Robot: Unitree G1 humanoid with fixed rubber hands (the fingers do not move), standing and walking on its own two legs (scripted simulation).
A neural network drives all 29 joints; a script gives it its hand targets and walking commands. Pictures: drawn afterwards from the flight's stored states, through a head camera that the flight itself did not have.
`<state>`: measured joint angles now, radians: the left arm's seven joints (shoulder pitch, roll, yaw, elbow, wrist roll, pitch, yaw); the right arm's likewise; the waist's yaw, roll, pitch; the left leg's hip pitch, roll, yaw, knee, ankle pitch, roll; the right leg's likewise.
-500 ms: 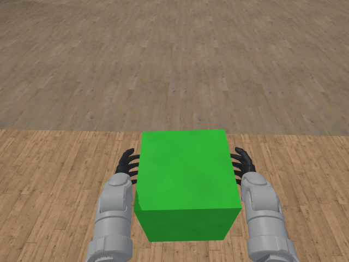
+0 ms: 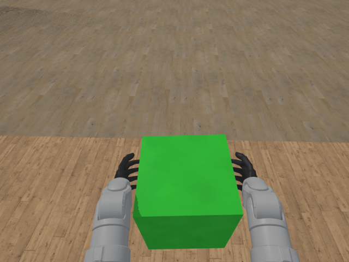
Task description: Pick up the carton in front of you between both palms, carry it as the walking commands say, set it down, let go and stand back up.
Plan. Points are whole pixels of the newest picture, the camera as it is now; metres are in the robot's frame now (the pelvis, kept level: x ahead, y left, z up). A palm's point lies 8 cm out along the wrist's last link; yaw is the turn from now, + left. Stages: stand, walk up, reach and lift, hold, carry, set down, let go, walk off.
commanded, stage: hold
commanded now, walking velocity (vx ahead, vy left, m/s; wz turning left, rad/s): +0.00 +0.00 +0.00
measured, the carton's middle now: (185, 194) +0.30 +0.00 -0.04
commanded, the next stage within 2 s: carry in 1.46 s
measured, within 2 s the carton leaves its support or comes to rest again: neither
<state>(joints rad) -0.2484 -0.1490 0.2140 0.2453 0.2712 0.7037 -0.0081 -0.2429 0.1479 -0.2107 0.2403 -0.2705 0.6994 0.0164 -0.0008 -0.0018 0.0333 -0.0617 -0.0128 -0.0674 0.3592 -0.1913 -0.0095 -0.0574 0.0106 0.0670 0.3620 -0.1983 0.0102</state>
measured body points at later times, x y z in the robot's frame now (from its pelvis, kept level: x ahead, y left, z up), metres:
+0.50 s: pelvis -0.02 +0.00 +0.00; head -0.05 +0.00 +0.45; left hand +0.29 +0.15 +0.04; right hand +0.29 -0.15 +0.04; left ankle +0.01 +0.13 -0.75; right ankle +0.01 -0.13 -0.75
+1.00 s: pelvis +0.00 +0.00 +0.00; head -0.04 +0.00 +0.45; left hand +0.29 +0.15 +0.04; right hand +0.29 -0.15 +0.04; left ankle +0.01 +0.13 -0.75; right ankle +0.01 -0.13 -0.75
